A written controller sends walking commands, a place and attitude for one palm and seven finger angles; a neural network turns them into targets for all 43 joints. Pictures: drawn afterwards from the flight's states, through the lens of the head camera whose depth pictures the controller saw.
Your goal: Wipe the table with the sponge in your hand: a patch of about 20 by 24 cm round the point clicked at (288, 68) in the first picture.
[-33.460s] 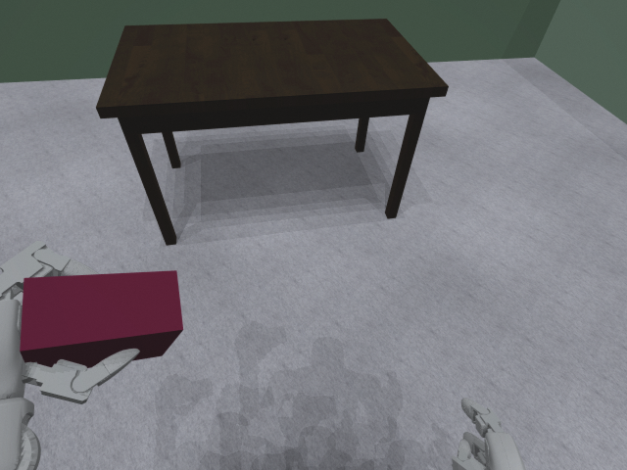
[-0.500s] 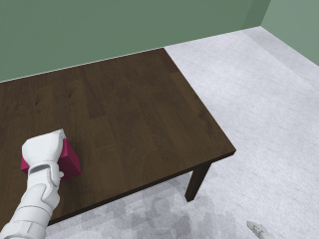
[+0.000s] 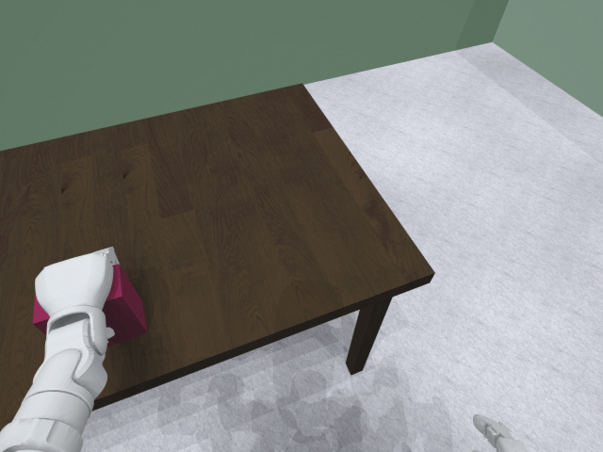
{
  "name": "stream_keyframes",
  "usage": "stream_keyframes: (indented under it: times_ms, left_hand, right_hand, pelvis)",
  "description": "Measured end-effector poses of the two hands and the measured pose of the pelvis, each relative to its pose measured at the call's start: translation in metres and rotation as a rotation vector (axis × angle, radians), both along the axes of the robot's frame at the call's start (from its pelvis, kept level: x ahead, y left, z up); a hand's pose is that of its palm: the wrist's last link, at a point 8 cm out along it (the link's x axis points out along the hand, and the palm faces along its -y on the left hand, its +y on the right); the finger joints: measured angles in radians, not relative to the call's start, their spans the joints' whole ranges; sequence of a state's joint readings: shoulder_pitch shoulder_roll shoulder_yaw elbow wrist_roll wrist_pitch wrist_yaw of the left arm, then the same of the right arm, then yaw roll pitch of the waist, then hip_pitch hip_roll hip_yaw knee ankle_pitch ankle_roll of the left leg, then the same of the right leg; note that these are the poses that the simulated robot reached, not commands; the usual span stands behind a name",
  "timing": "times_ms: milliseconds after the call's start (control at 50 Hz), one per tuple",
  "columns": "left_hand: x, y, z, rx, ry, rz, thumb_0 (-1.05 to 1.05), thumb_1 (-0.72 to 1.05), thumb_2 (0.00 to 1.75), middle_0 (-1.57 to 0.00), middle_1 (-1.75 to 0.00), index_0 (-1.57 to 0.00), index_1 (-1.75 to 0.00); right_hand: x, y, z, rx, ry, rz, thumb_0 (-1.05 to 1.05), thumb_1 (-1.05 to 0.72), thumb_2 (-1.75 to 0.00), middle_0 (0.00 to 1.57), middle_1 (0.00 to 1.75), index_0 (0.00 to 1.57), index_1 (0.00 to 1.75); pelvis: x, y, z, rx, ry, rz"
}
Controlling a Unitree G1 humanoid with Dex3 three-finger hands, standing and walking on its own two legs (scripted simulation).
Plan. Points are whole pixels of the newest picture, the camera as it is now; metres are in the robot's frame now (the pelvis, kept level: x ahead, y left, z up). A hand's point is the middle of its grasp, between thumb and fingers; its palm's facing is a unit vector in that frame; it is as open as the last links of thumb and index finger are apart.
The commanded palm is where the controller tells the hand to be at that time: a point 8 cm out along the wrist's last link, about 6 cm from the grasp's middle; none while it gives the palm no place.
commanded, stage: slide across to the third lane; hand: left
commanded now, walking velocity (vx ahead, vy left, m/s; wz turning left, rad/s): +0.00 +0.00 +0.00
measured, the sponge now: (101, 318) +0.29 +0.34 -0.05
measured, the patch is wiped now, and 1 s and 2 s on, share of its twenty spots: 0.75 0.75 0.80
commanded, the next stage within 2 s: wipe forward along the third lane in 1.06 s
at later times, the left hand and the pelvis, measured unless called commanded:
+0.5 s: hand (125, 293) +0.32 +0.29 -0.01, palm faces -0.09 +0.00 -1.00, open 9.7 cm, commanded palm +0.30 +0.25 +0.03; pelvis +0.00 +0.00 +0.00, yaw +1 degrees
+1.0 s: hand (145, 287) +0.33 +0.27 -0.01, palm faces -0.12 +0.01 -0.99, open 9.7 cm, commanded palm +0.31 +0.23 +0.02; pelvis -0.01 -0.01 +0.01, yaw +1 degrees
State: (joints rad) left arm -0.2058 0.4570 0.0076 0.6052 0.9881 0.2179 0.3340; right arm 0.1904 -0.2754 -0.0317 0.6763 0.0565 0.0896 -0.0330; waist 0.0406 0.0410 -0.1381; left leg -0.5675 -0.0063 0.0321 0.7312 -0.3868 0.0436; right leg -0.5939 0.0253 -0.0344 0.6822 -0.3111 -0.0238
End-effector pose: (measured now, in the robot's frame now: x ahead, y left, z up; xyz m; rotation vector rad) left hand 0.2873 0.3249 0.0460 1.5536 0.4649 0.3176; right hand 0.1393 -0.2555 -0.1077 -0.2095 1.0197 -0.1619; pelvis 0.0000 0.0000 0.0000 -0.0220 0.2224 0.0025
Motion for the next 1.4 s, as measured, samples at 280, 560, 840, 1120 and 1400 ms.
stream_keyframes:
  times_ms: [280,560,840,1120,1400]
  left_hand:
    - [0.003,-0.018,0.002,0.001,0.015,-0.019,0.0,-0.46,1.08,-0.74,-1.38,-0.74,-1.39]
    - [0.016,-0.046,0.002,-0.003,-0.005,-0.058,0.0,-0.46,1.08,-0.74,-1.38,-0.75,-1.39]
    - [0.026,-0.064,0.001,0.011,0.004,-0.062,0.0,-0.46,1.08,-0.74,-1.38,-0.75,-1.39]
    - [0.03,-0.066,0.0,0.009,0.022,-0.059,0.0,-0.47,1.08,-0.75,-1.37,-0.76,-1.39]
    - [0.046,-0.064,0.0,0.011,0.041,-0.078,0.0,-0.48,1.08,-0.76,-1.36,-0.78,-1.38]
  right_hand:
    - [-0.007,0.002,-0.005,0.009,0.014,-0.013,0.01,-0.9,-0.9,0.2,0.3,0.2,0.3]
    - [0.014,0.019,-0.004,0.06,-0.019,0.02,0.01,-0.9,-0.9,0.21,0.3,0.2,0.3]
    - [0.009,0.01,-0.004,0.054,0.002,0.012,0.01,-0.9,-0.9,0.21,0.3,0.2,0.3]
    - [-0.005,-0.001,-0.007,0.046,0.035,-0.014,0.01,-0.9,-0.9,0.2,0.3,0.2,0.3]
    - [-0.02,-0.012,-0.012,0.021,0.058,-0.019,0.01,-0.9,-0.9,0.21,0.3,0.2,0.3]
  pelvis:
    - [-0.005,0.0,0.003,0.003,-0.025,0.013]
    - [-0.004,-0.001,0.004,0.007,-0.026,0.016]
    - [-0.006,-0.006,0.005,0.012,-0.027,0.018]
    - [-0.007,-0.012,0.006,0.016,-0.023,0.013]
    - [-0.014,-0.019,0.002,0.019,0.005,0.015]
